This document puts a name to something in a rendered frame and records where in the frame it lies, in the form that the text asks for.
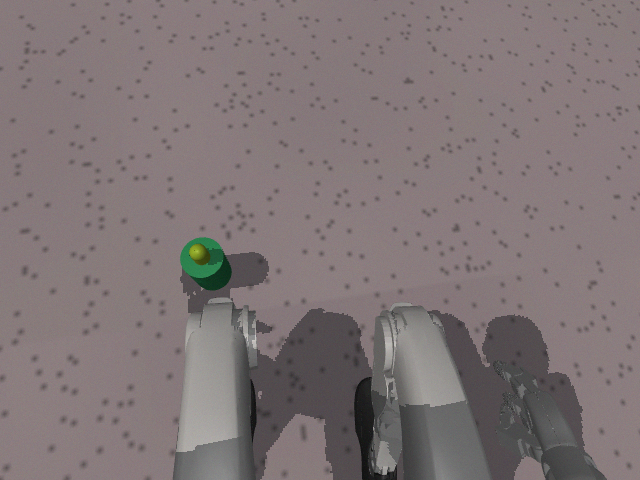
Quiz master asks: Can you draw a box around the right robot foot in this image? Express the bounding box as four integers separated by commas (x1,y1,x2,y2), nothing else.
354,377,397,480

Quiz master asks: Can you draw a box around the right robot hand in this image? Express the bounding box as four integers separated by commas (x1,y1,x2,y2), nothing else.
493,360,579,463

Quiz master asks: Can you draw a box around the right robot arm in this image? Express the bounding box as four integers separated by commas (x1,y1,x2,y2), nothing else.
541,446,607,480

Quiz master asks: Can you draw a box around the bottle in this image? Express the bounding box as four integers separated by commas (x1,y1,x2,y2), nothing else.
180,237,232,291

